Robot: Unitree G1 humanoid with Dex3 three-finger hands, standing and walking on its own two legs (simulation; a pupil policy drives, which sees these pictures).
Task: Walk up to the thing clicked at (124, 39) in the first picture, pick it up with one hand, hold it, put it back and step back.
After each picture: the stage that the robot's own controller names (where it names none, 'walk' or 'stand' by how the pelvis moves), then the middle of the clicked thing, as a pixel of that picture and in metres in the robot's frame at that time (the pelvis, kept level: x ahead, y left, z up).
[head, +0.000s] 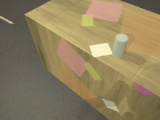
stand; (119, 45) +0.62 -0.18 -0.09
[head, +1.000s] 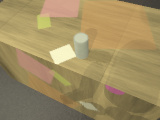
rise first; (81, 46) +0.55 +0.05 -0.06
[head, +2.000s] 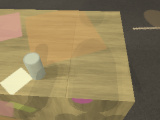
rise first; (35, 66) +0.45 +0.23 -0.05
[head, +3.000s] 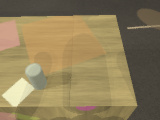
stand; (36, 77) +0.41 +0.22 -0.08
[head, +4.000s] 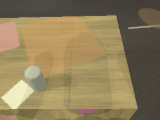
stand; (36, 79) +0.40 +0.22 -0.08
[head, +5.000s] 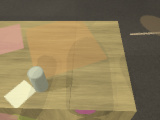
stand; (38, 79) +0.42 +0.22 -0.09
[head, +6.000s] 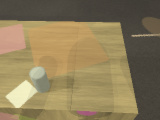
stand; (40, 80) +0.42 +0.21 -0.09
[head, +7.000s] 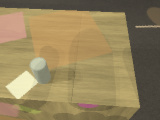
rise first; (41, 71) +0.43 +0.20 -0.08
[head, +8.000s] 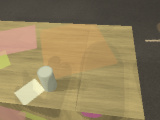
rise first; (47, 79) +0.42 +0.20 -0.08
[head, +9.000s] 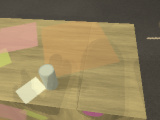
go down; (49, 77) +0.42 +0.20 -0.08
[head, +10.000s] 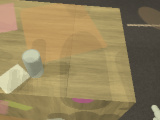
go down; (33, 64) +0.45 +0.18 -0.05
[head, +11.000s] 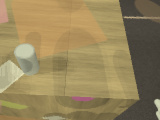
go down; (27, 60) +0.44 +0.19 -0.02
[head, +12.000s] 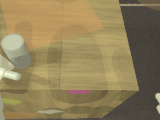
close in; (17, 52) +0.44 +0.20 +0.01
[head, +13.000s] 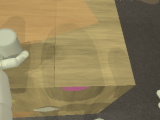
lift; (10, 48) +0.45 +0.19 +0.02
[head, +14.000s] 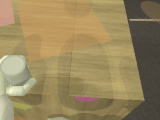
lift; (18, 74) +0.34 +0.20 +0.06
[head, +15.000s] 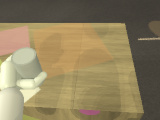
hold; (29, 68) +0.33 +0.17 +0.14
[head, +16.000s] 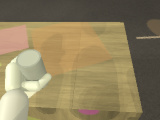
hold; (34, 70) +0.33 +0.16 +0.13
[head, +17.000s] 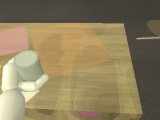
crouch; (31, 71) +0.33 +0.17 +0.13
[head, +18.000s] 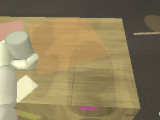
crouch; (22, 51) +0.40 +0.20 +0.13
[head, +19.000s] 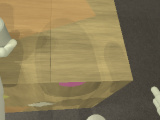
lower; out of the picture +0.48 +0.21 +0.03
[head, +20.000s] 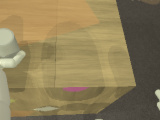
lower; (7, 48) +0.45 +0.20 +0.02
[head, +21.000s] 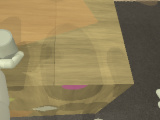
lower; (6, 49) +0.45 +0.21 +0.02
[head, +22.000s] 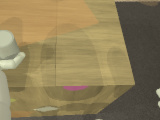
lower; (7, 50) +0.45 +0.20 +0.02
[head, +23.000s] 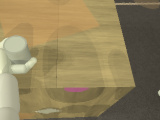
loosen; (19, 55) +0.43 +0.17 +0.02
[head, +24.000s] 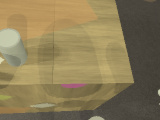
rise; (12, 48) +0.44 +0.18 +0.02
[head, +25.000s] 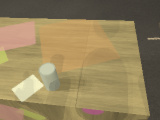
sink last; (50, 77) +0.41 +0.18 -0.03
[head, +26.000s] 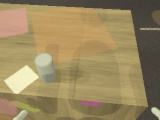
stand; (46, 68) +0.42 +0.17 -0.02
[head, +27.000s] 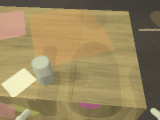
stand; (43, 71) +0.41 +0.18 -0.02
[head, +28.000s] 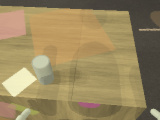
stand; (43, 70) +0.42 +0.18 -0.02
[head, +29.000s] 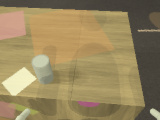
stand; (43, 70) +0.42 +0.18 -0.02
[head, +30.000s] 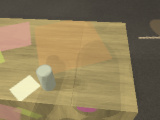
stand; (46, 78) +0.43 +0.19 -0.08
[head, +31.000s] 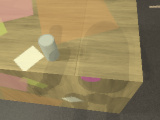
walk; (49, 48) +0.50 +0.18 -0.06
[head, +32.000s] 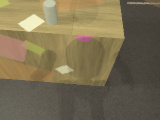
walk; (50, 12) +0.76 +0.18 -0.07
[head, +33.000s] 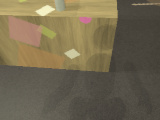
stand; (59, 1) +1.03 +0.20 -0.07
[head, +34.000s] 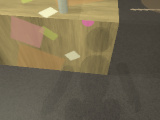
stand; (62, 4) +1.03 +0.16 -0.09
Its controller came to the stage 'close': yes
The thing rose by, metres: 0.22
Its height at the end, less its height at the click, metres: +0.00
